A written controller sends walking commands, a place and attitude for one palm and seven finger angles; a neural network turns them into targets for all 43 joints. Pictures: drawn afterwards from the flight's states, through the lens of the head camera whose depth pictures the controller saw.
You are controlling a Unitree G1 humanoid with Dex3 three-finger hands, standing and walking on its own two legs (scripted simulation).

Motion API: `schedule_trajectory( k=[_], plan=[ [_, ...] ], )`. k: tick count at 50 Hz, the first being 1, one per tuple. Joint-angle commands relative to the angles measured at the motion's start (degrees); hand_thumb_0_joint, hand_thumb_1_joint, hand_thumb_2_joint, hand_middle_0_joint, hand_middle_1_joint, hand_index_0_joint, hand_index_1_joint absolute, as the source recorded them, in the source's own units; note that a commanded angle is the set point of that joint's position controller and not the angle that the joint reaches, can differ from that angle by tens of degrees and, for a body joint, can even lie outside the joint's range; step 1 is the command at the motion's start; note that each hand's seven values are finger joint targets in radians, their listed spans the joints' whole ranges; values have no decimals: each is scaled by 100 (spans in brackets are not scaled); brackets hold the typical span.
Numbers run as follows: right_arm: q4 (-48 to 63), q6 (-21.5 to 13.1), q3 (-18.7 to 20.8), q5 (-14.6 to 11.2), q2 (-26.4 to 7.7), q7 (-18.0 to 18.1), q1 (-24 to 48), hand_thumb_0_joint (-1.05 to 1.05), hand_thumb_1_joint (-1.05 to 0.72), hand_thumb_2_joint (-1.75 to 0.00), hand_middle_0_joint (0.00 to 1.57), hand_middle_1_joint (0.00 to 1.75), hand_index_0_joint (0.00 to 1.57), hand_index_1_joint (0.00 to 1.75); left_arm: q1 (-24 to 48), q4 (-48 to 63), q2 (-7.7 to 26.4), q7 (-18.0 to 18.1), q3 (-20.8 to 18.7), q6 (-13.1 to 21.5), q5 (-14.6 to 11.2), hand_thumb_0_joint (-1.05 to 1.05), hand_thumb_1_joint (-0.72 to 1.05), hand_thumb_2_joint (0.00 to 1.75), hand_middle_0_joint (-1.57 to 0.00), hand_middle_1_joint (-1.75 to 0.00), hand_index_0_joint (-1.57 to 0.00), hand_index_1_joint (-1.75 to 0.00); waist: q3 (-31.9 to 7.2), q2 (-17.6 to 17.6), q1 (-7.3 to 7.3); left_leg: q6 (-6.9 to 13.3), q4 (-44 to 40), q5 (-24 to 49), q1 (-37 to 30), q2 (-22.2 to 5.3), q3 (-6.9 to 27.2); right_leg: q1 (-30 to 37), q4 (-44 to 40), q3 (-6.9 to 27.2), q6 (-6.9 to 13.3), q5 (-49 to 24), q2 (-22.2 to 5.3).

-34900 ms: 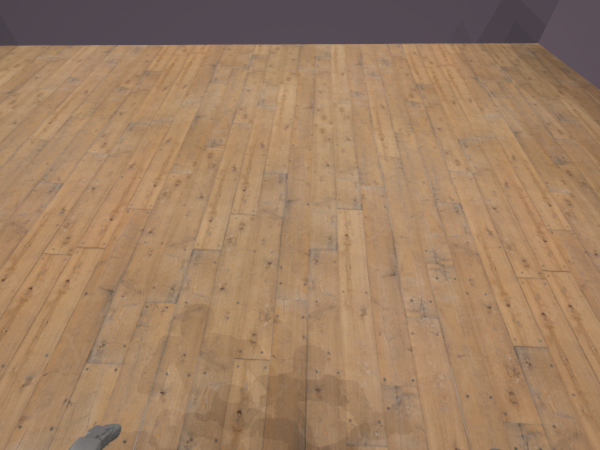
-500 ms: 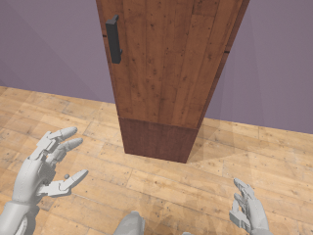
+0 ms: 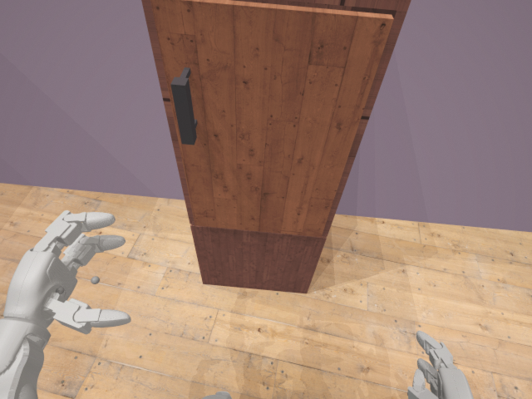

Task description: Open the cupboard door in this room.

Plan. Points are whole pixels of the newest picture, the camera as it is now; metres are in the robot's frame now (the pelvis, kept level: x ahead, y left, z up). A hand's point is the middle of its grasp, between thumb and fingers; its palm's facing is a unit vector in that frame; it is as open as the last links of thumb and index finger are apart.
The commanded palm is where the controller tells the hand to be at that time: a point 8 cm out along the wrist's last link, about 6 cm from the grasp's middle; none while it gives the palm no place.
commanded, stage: raise the hand with hooked fingers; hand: left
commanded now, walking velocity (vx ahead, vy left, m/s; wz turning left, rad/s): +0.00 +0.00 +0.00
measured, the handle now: (187, 106) +0.58 +0.19 +0.12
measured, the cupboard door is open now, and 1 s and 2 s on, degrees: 0 0 0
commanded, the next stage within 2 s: move the hooked fingers beside the handle in 0.94 s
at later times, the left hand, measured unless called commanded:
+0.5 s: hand (41, 224) +0.28 +0.29 +0.15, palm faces +0.02 -1.00 -0.05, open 14.0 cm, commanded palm +0.24 +0.33 +0.15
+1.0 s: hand (74, 232) +0.28 +0.26 +0.15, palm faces +0.01 -1.00 -0.02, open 14.0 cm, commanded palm +0.25 +0.30 +0.15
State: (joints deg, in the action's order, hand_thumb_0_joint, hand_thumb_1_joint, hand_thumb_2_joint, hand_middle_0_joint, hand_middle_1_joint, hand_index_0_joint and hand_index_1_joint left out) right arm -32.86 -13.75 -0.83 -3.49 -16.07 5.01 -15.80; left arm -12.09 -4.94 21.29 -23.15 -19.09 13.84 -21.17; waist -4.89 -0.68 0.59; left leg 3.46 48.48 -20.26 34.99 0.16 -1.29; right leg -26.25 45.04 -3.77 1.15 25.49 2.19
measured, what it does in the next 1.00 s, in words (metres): stands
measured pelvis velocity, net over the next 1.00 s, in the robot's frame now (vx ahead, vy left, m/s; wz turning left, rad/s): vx -0.01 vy -0.02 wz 0.02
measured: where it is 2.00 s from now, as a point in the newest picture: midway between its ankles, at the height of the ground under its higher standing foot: outside the picture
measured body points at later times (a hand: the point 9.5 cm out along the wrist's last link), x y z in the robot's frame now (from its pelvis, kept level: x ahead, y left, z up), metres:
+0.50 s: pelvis -0.01 +0.01 +0.02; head -0.01 +0.02 +0.47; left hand +0.27 +0.35 +0.15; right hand +0.16 -0.22 -0.05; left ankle +0.04 +0.08 -0.70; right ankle -0.03 -0.11 -0.70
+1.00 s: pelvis -0.01 -0.02 +0.02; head -0.01 -0.03 +0.47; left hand +0.27 +0.31 +0.15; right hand +0.16 -0.26 -0.05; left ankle +0.04 +0.08 -0.70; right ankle -0.03 -0.11 -0.70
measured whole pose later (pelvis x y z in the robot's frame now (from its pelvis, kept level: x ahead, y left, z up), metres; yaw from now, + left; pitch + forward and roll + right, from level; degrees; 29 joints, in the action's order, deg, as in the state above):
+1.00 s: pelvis -0.01 -0.02 +0.02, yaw +1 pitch +2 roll -2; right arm -33.6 -11.7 -3.3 -4.4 -16.2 5.8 -15.5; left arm 5.3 -20.2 26.4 -29.6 -24.1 3.3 -21.0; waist -3.1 -2.3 -0.7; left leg 1.9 37.8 -14.8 24.7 0.1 -0.2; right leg -16.3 35.1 -4.4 2.6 20.6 2.7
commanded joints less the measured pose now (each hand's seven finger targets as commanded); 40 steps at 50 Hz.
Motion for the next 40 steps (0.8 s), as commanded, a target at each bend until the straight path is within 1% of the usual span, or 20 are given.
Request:
schedule_trajectory(
  k=[1, 4, 5, 6, 7, 9, 12, 14, 16, 19, 20, 22, 23, 24, 25, 30, 31, 35, 39, 40],
  plan=[
    [862, -246, 183, -16, -719, 58, 391, 0, -90, -90, 20, 30, 20, 30, 1193, 973, 1301, 131, -747, 205, -145, 0, -48, 31, -30, -118, -30, -118, -809, -827, -129, -221, -1162, 1001, -1822, -174, 701, -354, -755, -49, 82, -1067, 47],
    [917, -161, 171, -55, -765, 84, 396, 0, -90, -90, 20, 30, 20, 30, 1409, 543, 1227, -86, -493, -305, -64, 0, -50, 30, -30, -120, -30, -120, -713, -715, -83, -231, -1321, 888, -1909, -195, 757, -343, -913, -61, 50, -1086, 32],
    [947, -141, 158, -55, -789, 95, 382, 0, -90, -90, 20, 30, 20, 30, 1491, 341, 1221, -185, -485, -471, -85, 0, -50, 30, -30, -120, -30, -120, -638, -549, -99, -223, -1334, 960, -1878, -173, 757, -248, -962, -68, 70, -1179, 62],
    [978, -120, 146, -73, -800, 108, 428, 0, -90, -90, 20, 30, 20, 30, 1681, 371, 1346, -245, -506, -589, -67, 0, -50, 30, -30, -120, -30, -120, -664, -552, -102, -210, -1350, 954, -1866, -158, 728, -197, -1015, -44, 62, -1190, 39],
    [987, -100, 138, -74, -802, 122, 425, 0, -90, -90, 20, 30, 20, 30, 1838, 309, 1378, -298, -509, -681, -57, 0, -50, 30, -30, -120, -30, -120, -658, -395, -68, -208, -1394, 892, -1921, -176, 767, -215, -1045, -67, 56, -1146, 46],
    [999, -84, 115, -57, -803, 148, 466, 0, -90, -90, 20, 30, 20, 30, 2223, 364, 1552, -326, -651, -715, -60, 0, -50, 30, -30, -120, -30, -120, -733, -293, -70, -196, -1433, 960, -2047, -174, 800, -151, -1101, -66, 64, -1175, 53],
    [992, -92, 51, -24, -760, 154, 517, 0, -90, -90, 20, 30, 20, 30, 2848, 657, 1805, -292, -828, -551, -68, 0, -50, 30, -30, -120, -30, -120, -937, -673, -95, -247, -1548, 994, -2440, -179, 873, -98, -1151, -48, 111, -1121, 66],
    [955, -119, 33, -6, -748, 160, 531, 0, -90, -90, 20, 30, 20, 30, 3052, 691, 1917, -240, -920, -429, -31, 0, -50, 30, -30, -120, -30, -120, -997, -796, -91, -277, -1664, 848, -2627, -212, 966, -119, -1180, -47, 117, -1020, 56],
    [909, -112, 5, -11, -753, 173, 525, 0, -90, -90, 20, 30, 20, 30, 3183, 546, 2003, -251, -974, -426, -23, 0, -50, 30, -30, -120, -30, -120, -940, -756, -92, -283, -1742, 837, -2652, -206, 976, -22, -1265, -38, 135, -1045, 62],
    [852, -100, 0, -43, -767, 203, 535, 0, -90, -90, 20, 30, 20, 30, 3271, 64, 2037, -360, -938, -616, 38, 0, -50, 30, -30, -120, -30, -120, -722, -864, -102, -281, -1896, 512, -2568, -202, 1024, -20, -1364, -32, 126, -941, 21],
    [851, -78, 2, -48, -793, 220, 500, 0, -90, -90, 20, 30, 20, 30, 3269, -168, 2027, -422, -917, -739, 20, 0, -50, 30, -30, -120, -30, -120, -699, -648, -118, -264, -1916, 468, -2481, -167, 1003, 106, -1421, -39, 137, -961, 39],
    [871, -76, 7, -88, -805, 233, 550, 0, -90, -90, 20, 30, 20, 30, 3446, -294, 2101, -531, -885, -920, 42, 0, -50, 30, -30, -120, -30, -120, -636, -687, -103, -252, -1974, 355, -2455, -165, 985, 103, -1477, -31, 120, -923, 9],
    [892, -80, 7, -89, -802, 224, 539, 0, -90, -90, 20, 30, 20, 30, 3324, -452, 2012, -585, -817, -998, 40, 0, -50, 30, -30, -120, -30, -120, -617, -667, -114, -248, -1990, 338, -2448, -158, 988, 85, -1492, -36, 123, -919, 3],
    [911, -79, 21, -98, -808, 215, 512, 0, -90, -90, 20, 30, 20, 30, 3221, -524, 1928, -614, -767, -1049, 34, 0, -50, 30, -30, -120, -30, -120, -637, -497, -119, -237, -1982, 417, -2449, -162, 997, 95, -1490, -50, 116, -976, 8],
    [947, -87, 21, -89, -809, 193, 517, 0, -90, -90, 20, 30, 20, 30, 3129, -524, 1854, -660, -739, -1068, -25, 0, -50, 30, -30, -120, -30, -120, -679, -479, -167, -233, -1932, 621, -2437, -123, 947, 231, -1522, -34, 146, -1089, 31],
    [988, -112, 61, -47, -813, 110, 511, 0, -90, -90, 20, 30, 20, 30, 3132, -159, 2106, -600, -1021, -848, -93, 0, -50, 30, -30, -120, -30, -120, -814, -304, -204, -178, -1818, 898, -2441, -89, 787, 331, -1564, 18, 137, -1205, 52],
    [983, -120, 65, -49, -821, 103, 514, 0, -90, -90, 20, 30, 20, 30, 3166, -90, 2164, -569, -1076, -791, -80, 0, -50, 30, -30, -120, -30, -120, -845, -462, -199, -169, -1808, 943, -2482, -87, 755, 293, -1570, 36, 134, -1212, 52],
    [912, -130, 77, -29, -803, 110, 474, 0, -90, -90, 20, 30, 20, 30, 3320, 66, 2318, -404, -1234, -575, -37, 0, -50, 30, -30, -120, -30, -120, -786, -644, -186, -150, -1806, 790, -2469, -63, 677, 320, -1619, 89, 129, -1088, 45],
    [858, -149, 74, -46, -772, 137, 456, 0, -90, -90, 20, 30, 20, 30, 3274, 13, 2125, -417, -1073, -545, -1, 0, -50, 30, -30, -120, -30, -120, -828, -794, -126, -121, -1735, 949, -2525, -46, 590, 359, -1649, 130, 99, -1220, 7],
    [853, -142, 79, -48, -786, 141, 450, 0, -90, -90, 20, 30, 20, 30, 3277, 15, 2125, -440, -1050, -557, -14, 0, -50, 30, -30, -120, -30, -120, -828, -660, -122, -105, -1683, 997, -2487, -37, 562, 408, -1664, 163, 94, -1271, 21]
  ],
)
